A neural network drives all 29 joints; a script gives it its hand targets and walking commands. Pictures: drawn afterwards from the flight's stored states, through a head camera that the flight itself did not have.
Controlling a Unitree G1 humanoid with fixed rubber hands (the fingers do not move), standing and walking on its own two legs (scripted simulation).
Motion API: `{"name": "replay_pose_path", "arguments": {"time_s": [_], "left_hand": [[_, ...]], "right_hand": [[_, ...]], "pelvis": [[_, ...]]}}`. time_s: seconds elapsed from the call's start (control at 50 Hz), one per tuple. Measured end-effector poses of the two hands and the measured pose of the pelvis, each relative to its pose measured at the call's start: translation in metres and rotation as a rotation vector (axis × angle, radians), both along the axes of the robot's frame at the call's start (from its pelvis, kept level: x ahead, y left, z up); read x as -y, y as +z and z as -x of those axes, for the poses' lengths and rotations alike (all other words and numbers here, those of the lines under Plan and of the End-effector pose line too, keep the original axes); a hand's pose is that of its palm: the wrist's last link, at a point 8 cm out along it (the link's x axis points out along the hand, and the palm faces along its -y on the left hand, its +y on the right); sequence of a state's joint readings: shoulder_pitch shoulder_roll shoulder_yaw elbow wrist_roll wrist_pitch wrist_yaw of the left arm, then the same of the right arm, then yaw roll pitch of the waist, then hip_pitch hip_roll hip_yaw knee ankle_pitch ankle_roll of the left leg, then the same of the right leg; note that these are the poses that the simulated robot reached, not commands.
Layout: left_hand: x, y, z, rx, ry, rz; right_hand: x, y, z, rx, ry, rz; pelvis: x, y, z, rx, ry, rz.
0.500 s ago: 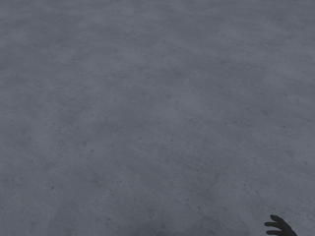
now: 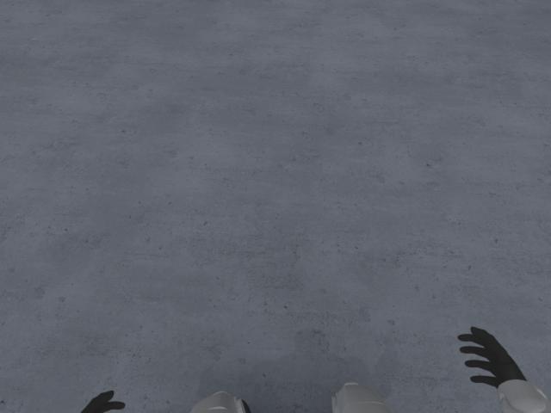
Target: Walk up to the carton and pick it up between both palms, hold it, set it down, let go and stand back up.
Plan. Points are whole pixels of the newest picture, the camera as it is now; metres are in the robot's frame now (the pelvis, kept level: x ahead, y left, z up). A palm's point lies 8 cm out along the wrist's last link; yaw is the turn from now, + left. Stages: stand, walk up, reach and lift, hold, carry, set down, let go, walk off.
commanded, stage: walk up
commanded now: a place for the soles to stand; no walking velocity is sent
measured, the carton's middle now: out of the picture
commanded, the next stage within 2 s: none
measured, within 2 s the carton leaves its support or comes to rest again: neither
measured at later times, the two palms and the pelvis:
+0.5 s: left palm (177, 372) +0.18 +0.17 -0.10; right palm out of the picture -0.18 -0.34 -0.06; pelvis -0.08 -0.02 +0.01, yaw -31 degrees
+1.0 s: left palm (299, 386) +0.16 +0.00 -0.07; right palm out of the picture -0.42 -0.30 -0.10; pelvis -0.17 -0.08 +0.00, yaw -61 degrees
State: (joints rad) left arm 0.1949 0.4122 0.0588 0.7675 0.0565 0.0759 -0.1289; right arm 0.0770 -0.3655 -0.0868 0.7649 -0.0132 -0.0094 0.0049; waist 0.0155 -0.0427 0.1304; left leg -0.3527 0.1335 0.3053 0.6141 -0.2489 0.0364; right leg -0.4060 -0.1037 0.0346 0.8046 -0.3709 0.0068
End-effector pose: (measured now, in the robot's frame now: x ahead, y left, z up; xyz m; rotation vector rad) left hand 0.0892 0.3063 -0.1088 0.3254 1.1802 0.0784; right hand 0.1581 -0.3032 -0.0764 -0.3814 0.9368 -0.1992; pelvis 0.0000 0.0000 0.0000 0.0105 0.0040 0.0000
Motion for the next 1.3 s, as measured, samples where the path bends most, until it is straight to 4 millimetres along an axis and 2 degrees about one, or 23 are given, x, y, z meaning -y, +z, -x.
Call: {"name": "replay_pose_path", "arguments": {"time_s": [0.12,0.2,0.28,0.36,0.44,0.5,0.56,0.68,0.76,0.82,0.86,0.94,1.06,1.12,1.16,1.24,1.3], "left_hand": [[0.033,0.009,-0.011,0.011,-0.119,-0.046],[0.046,0.020,-0.015,0.007,-0.177,-0.071],[0.055,0.021,-0.035,0.037,-0.257,-0.070],[0.072,0.010,-0.065,0.096,-0.354,-0.030],[0.107,0.009,-0.085,0.116,-0.468,0.024],[0.132,0.013,-0.093,0.115,-0.573,0.064],[0.155,0.016,-0.099,0.114,-0.660,0.087],[0.208,0.022,-0.104,0.123,-0.815,0.070],[0.249,0.027,-0.102,0.155,-0.903,0.032],[0.275,0.035,-0.092,0.188,-0.942,0.013],[0.286,0.040,-0.084,0.196,-0.960,0.004],[0.298,0.043,-0.072,0.168,-0.985,-0.022],[0.328,0.025,-0.068,0.143,-1.047,0.013],[0.354,0.009,-0.066,0.124,-1.084,0.064],[0.375,0.004,-0.059,0.097,-1.126,0.086],[0.414,0.004,-0.043,0.040,-1.256,0.119],[0.443,0.008,-0.036,0.041,-1.322,0.143]], "right_hand": [[0.058,-0.030,0.086,-0.094,-0.189,-0.015],[0.070,-0.031,0.139,-0.148,-0.299,-0.029],[0.066,-0.027,0.190,-0.173,-0.376,-0.023],[0.051,-0.020,0.240,-0.190,-0.451,-0.002],[0.038,0.001,0.296,-0.183,-0.556,0.019],[0.036,0.016,0.334,-0.147,-0.668,0.048],[0.037,0.022,0.370,-0.122,-0.753,0.065],[0.036,0.012,0.441,-0.109,-0.882,0.054],[0.034,-0.007,0.497,-0.132,-0.957,0.017],[0.030,-0.024,0.536,-0.182,-1.006,-0.021],[0.026,-0.029,0.553,-0.210,-1.037,-0.051],[0.013,-0.031,0.572,-0.217,-1.069,-0.083],[-0.013,-0.021,0.593,-0.238,-1.128,-0.081],[-0.024,-0.010,0.604,-0.228,-1.180,-0.040],[-0.030,0.002,0.615,-0.208,-1.234,-0.006],[-0.038,0.027,0.641,-0.148,-1.369,0.074],[-0.044,0.036,0.662,-0.136,-1.435,0.099]], "pelvis": [[0.022,-0.008,0.021,0.002,-0.105,0.019],[0.026,-0.002,0.031,-0.015,-0.216,0.001],[0.026,0.000,0.044,-0.027,-0.301,0.022],[0.024,-0.003,0.060,-0.014,-0.376,0.029],[0.023,0.006,0.070,0.005,-0.470,0.021],[0.024,0.012,0.076,0.005,-0.542,0.021],[0.025,0.012,0.084,0.007,-0.610,0.014],[0.036,0.006,0.109,-0.004,-0.744,-0.013],[0.051,-0.003,0.133,-0.011,-0.826,-0.037],[0.061,-0.007,0.148,-0.014,-0.860,0.003],[0.066,-0.005,0.155,-0.013,-0.915,-0.007],[0.075,0.000,0.165,-0.023,-1.003,0.001],[0.088,-0.002,0.174,-0.026,-1.108,0.036],[0.094,-0.004,0.177,0.000,-1.150,0.034],[0.098,0.000,0.178,0.012,-1.198,0.030],[0.105,0.010,0.183,0.026,-1.280,0.036],[0.112,0.013,0.190,0.033,-1.325,0.034]]}}
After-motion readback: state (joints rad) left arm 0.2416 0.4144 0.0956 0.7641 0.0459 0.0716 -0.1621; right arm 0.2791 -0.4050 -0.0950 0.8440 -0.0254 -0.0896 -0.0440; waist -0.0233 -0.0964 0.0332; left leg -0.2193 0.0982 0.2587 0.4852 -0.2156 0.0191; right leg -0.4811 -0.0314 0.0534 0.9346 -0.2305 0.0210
